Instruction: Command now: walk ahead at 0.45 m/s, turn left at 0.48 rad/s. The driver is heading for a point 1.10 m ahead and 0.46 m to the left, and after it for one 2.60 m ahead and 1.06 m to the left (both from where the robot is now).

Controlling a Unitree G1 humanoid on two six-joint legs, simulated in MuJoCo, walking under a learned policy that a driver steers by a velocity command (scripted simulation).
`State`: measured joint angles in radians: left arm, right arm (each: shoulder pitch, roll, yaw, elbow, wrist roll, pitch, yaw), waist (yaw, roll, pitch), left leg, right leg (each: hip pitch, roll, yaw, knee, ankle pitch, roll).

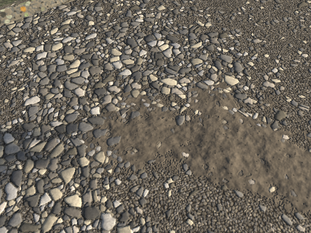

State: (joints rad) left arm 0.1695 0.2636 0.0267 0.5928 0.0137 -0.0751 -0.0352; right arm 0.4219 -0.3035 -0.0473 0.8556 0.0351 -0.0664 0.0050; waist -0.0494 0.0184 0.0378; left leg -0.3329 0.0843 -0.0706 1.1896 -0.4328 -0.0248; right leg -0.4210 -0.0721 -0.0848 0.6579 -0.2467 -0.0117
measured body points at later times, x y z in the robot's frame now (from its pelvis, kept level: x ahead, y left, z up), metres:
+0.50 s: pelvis +0.20 -0.02 +0.01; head +0.25 +0.01 +0.45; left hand +0.33 +0.30 -0.06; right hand +0.42 -0.26 -0.09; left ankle +0.26 +0.05 -0.72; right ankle +0.20 -0.19 -0.63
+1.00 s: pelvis +0.29 -0.08 +0.02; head +0.32 -0.06 +0.46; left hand +0.17 +0.21 -0.08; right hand +0.63 -0.14 -0.07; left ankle +0.16 +0.01 -0.64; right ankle +0.41 -0.12 -0.72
